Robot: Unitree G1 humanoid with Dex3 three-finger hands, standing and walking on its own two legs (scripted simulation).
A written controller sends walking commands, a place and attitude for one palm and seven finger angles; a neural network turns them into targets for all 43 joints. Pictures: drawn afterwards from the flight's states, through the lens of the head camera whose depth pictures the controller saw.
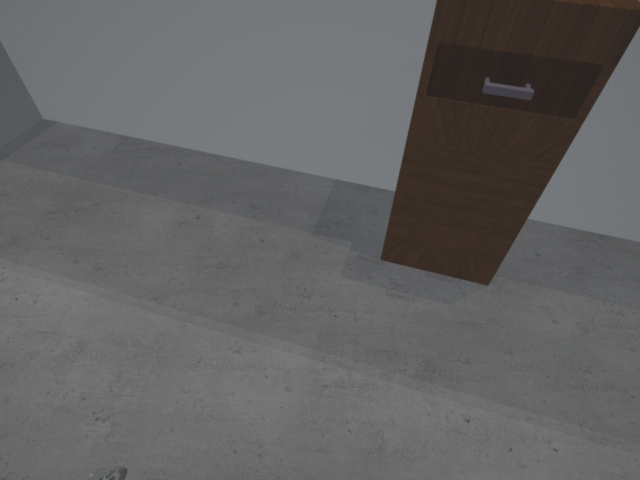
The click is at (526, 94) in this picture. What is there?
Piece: drawer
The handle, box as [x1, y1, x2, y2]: [482, 77, 533, 100]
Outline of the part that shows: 482,92 530,100 533,94 533,89 531,89 530,85 527,83 524,88 491,83 489,81 489,78 485,77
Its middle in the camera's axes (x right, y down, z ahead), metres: +0.47 -0.38 +0.98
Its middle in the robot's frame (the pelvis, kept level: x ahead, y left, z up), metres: +1.01 -0.42 +0.03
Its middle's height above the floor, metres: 0.80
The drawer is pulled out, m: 0.00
